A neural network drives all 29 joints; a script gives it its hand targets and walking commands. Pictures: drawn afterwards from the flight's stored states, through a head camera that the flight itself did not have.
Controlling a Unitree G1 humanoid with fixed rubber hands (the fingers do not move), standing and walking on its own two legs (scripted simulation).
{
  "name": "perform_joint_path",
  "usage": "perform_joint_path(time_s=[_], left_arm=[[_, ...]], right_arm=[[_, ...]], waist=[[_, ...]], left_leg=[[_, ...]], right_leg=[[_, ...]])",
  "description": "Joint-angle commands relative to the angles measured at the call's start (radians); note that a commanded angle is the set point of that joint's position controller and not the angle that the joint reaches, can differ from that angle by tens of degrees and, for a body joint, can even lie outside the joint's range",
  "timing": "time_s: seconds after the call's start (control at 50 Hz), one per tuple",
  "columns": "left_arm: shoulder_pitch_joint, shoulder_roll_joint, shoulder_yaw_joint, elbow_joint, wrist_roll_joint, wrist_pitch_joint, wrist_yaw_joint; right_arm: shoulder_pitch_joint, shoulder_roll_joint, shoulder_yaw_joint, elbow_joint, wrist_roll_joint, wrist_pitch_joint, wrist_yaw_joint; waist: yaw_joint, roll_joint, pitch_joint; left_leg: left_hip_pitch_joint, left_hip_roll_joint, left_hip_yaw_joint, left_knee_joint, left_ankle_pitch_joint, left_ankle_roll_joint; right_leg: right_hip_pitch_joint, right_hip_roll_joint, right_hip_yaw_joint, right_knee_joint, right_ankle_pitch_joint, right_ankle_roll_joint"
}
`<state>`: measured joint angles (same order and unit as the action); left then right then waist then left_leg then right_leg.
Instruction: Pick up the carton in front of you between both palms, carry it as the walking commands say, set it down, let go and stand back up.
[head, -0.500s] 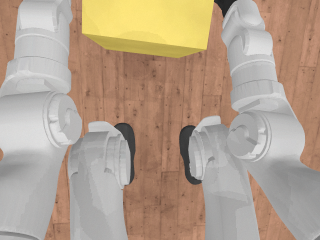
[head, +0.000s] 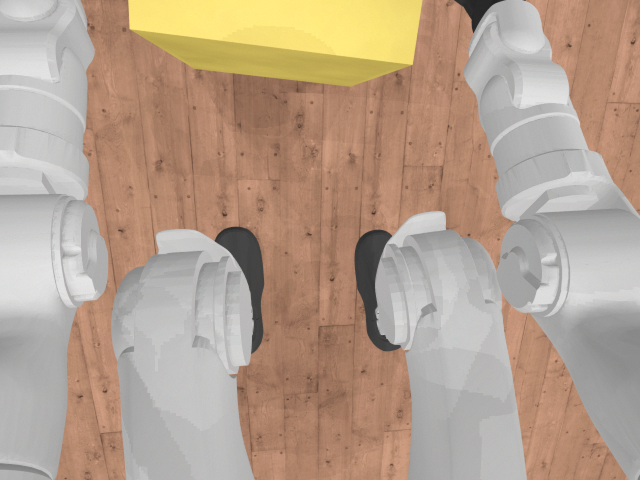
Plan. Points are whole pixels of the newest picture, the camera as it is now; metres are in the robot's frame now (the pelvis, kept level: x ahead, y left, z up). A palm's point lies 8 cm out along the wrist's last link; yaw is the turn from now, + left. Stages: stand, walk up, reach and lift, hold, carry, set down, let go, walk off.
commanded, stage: set down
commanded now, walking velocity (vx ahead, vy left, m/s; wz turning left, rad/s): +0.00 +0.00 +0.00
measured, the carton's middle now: out of the picture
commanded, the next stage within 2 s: let go in 1.08 s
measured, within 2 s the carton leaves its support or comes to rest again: neither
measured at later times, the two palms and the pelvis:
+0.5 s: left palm out of the picture +0.56 +0.24 -0.02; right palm out of the picture +0.53 -0.14 -0.02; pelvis +0.00 +0.00 +0.09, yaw +1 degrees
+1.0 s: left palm out of the picture +0.56 +0.25 +0.13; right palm out of the picture +0.53 -0.14 +0.13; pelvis +0.02 +0.01 +0.22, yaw +2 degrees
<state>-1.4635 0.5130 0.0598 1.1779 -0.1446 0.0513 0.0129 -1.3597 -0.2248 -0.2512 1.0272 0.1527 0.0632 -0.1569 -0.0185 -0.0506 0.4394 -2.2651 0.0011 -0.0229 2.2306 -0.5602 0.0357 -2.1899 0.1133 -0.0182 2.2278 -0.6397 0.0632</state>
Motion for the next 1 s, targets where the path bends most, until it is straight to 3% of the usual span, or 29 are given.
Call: perform_joint_path(time_s=[0.0,0.1,0.2,0.3,0.44,0.68,0.98], left_arm=[[-0.422,0.154,-0.066,-0.166,-0.089,-0.024,-0.004],[-0.357,0.169,-0.076,-0.088,-0.103,0.023,-0.021],[-0.316,0.172,-0.008,-0.164,-0.027,0.069,-0.032],[-0.251,0.133,0.066,-0.138,0.046,0.082,-0.046],[-0.226,0.103,0.098,-0.150,0.090,0.081,-0.063],[-0.174,0.098,0.122,-0.301,0.119,0.140,-0.073],[-0.069,0.043,0.174,-0.280,0.180,0.129,-0.105]], right_arm=[[-0.303,-0.096,0.088,-0.179,0.093,-0.019,-0.018],[-0.245,-0.107,0.080,-0.211,0.097,0.024,-0.055],[-0.185,-0.073,0.033,-0.294,0.039,0.071,-0.083],[-0.125,-0.017,-0.031,-0.272,-0.028,0.092,-0.070],[-0.092,0.014,-0.057,-0.291,-0.061,0.093,-0.046],[0.000,-0.006,-0.060,-0.442,-0.063,0.134,-0.035],[0.121,0.031,-0.100,-0.444,-0.117,0.123,0.011]], waist=[[0.011,0.134,-1.365],[-0.007,0.134,-1.435],[-0.017,0.149,-1.504],[-0.018,0.140,-1.333],[-0.027,0.155,-1.370],[-0.043,0.213,-1.593],[-0.055,0.184,-1.491]], left_leg=[[0.854,0.011,-0.041,-0.122,0.472,-0.018],[0.885,0.009,-0.005,-0.168,0.364,-0.019],[0.883,-0.012,0.024,-0.261,0.325,-0.014],[0.767,-0.021,0.020,-0.360,0.285,-0.012],[0.827,-0.033,0.016,-0.475,0.324,-0.020],[1.189,-0.054,0.016,-0.680,0.490,-0.034],[1.380,-0.055,-0.009,-0.987,0.550,-0.033]], right_leg=[[0.387,-0.038,-0.064,-0.147,0.393,0.000],[0.489,-0.033,-0.076,-0.203,0.325,-0.002],[0.560,-0.014,-0.075,-0.301,0.317,-0.015],[0.484,-0.012,-0.063,-0.388,0.276,-0.010],[0.484,-0.009,-0.068,-0.502,0.297,-0.004],[0.574,-0.001,-0.095,-0.714,0.376,0.001],[0.740,-0.016,-0.070,-1.035,0.434,0.014]])
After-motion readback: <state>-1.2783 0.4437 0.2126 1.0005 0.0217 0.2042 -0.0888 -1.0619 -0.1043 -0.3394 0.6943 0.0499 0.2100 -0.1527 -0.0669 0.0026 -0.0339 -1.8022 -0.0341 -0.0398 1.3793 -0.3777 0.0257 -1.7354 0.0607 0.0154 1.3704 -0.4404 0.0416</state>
